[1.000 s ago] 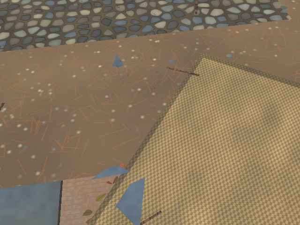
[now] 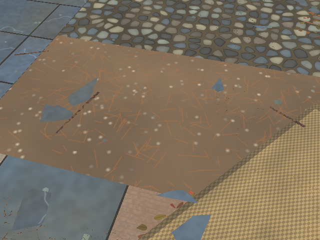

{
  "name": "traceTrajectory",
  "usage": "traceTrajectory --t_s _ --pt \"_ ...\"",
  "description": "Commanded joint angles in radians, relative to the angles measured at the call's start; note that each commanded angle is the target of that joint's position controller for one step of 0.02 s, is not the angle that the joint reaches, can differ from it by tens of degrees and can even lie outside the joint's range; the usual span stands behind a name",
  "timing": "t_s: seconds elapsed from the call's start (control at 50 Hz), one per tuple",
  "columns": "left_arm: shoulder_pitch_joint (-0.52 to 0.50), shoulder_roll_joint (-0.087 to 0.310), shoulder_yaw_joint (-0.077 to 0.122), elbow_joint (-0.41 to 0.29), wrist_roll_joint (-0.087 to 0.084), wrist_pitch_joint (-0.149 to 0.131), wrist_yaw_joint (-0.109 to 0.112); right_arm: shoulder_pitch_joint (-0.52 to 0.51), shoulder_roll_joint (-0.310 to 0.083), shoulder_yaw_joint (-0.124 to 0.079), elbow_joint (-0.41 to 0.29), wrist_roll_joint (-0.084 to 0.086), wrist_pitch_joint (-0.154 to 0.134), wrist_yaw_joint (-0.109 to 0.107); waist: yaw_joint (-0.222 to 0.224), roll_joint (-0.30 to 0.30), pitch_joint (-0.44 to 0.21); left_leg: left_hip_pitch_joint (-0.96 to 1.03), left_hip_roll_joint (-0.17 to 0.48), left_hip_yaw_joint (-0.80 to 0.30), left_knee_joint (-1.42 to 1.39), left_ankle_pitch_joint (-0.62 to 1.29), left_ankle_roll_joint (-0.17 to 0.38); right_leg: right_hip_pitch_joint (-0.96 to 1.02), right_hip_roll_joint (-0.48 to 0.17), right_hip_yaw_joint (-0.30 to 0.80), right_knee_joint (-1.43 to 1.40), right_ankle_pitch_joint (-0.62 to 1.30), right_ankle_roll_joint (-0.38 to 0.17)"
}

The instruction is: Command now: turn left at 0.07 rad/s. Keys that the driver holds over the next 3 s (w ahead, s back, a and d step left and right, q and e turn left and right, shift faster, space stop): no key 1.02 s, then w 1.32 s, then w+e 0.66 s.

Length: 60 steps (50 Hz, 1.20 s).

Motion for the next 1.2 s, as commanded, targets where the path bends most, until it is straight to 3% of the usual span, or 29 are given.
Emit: traceTrajectory --t_s 0.02,0.12,0.4,0.7,1.02,1.06,1.08,1.12,1.16,1.2 --pt "-0.022 0.132 0.030 -0.059 -0.003 -0.010 0.006 -0.017 -0.103 -0.030 -0.053 0.001 -0.019 -0.006 0.013 -0.013 -0.053 0.004 0.065 -0.053 -0.055 0.182 0.009 0.017 -0.092 0.087 -0.083 0.135 -0.037" --pt "-0.020 0.122 0.022 -0.039 -0.004 -0.006 0.003 0.003 -0.099 -0.030 -0.028 0.002 -0.022 -0.014 0.013 0.008 -0.049 0.019 0.070 -0.059 -0.060 0.203 0.006 0.015 -0.075 0.072 -0.076 0.141 -0.033" --pt "0.007 0.123 0.011 0.062 -0.008 -0.010 0.003 0.029 -0.092 -0.029 0.050 0.004 -0.021 -0.032 0.009 -0.012 -0.028 0.062 0.068 -0.048 -0.069 0.222 -0.003 -0.007 -0.061 0.068 -0.105 0.128 -0.030" --pt "0.042 0.132 0.002 0.176 -0.011 -0.008 0.010 0.036 -0.083 -0.025 0.182 0.008 -0.025 -0.039 0.016 -0.014 -0.006 0.066 0.061 -0.024 -0.097 0.204 -0.019 -0.002 -0.059 0.078 -0.144 0.112 -0.042" --pt "0.082 0.127 -0.006 0.239 -0.013 -0.001 0.015 0.050 -0.074 -0.009 0.292 0.011 -0.031 -0.042 0.020 -0.015 0.003 0.049 0.061 -0.005 -0.112 0.190 -0.024 0.011 -0.053 0.077 -0.153 0.136 -0.049" --pt "0.102 0.133 -0.003 0.252 -0.016 0.003 0.020 0.061 -0.054 -0.003 0.307 0.015 -0.029 -0.043 0.025 -0.046 -0.004 0.030 0.023 0.043 -0.075 0.003 -0.019 0.010 -0.052 0.098 -0.197 -0.148 -0.066" --pt "0.109 0.170 0.008 0.251 -0.023 0.006 0.025 0.046 -0.057 -0.003 0.300 0.020 -0.033 -0.043 0.035 -0.093 0.020 -0.032 -0.008 0.084 -0.002 -0.126 -0.014 0.004 -0.082 0.157 -0.234 -0.329 -0.100" --pt "0.156 0.231 0.030 0.254 -0.030 0.002 0.031 -0.023 -0.061 0.002 0.258 0.027 -0.060 -0.034 0.062 -0.176 0.091 -0.191 0.024 0.116 0.178 -0.181 -0.002 -0.005 -0.267 0.406 -0.362 -0.545 -0.210" --pt "0.171 0.228 0.038 0.248 -0.020 -0.017 0.034 -0.058 -0.071 -0.001 0.239 0.035 -0.093 -0.016 0.068 -0.152 0.139 -0.326 0.099 0.088 0.353 -0.217 0.009 0.023 -0.360 0.509 -0.406 -0.451 -0.272" --pt "0.160 0.199 0.037 0.230 -0.033 -0.028 0.030 -0.038 -0.072 -0.006 0.242 0.041 -0.115 0.001 0.048 -0.105 0.120 -0.394 0.140 0.088 0.358 -0.221 0.024 0.108 -0.343 0.448 -0.392 -0.332 -0.251"
Next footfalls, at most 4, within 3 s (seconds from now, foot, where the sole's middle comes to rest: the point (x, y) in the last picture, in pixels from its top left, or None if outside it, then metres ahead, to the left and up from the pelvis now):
1.36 left None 0.12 0.13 -0.77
1.84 right None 0.49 -0.09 -0.77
2.36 left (135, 180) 0.79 0.15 -0.77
2.94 right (187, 135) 1.06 -0.11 -0.77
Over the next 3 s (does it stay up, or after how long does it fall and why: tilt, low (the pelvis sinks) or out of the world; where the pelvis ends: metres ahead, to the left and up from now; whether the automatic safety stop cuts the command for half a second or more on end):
stays up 0.95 -0.01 -0.02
